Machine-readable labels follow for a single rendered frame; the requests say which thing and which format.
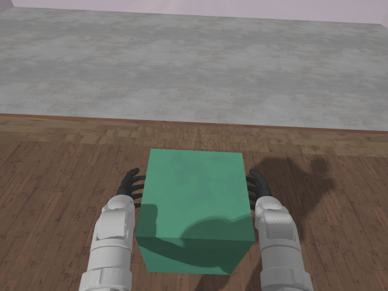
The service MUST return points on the carton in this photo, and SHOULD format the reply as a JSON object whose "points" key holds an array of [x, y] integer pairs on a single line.
{"points": [[195, 214]]}

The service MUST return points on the robot right forearm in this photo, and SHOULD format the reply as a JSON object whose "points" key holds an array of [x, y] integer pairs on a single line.
{"points": [[283, 267]]}

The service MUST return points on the robot right hand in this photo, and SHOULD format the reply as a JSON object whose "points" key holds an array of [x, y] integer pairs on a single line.
{"points": [[261, 188]]}

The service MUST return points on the robot left forearm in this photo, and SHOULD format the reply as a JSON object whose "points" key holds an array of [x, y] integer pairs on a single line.
{"points": [[110, 253]]}

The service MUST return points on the robot left hand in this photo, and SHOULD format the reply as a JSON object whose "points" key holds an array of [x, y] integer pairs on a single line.
{"points": [[126, 187]]}

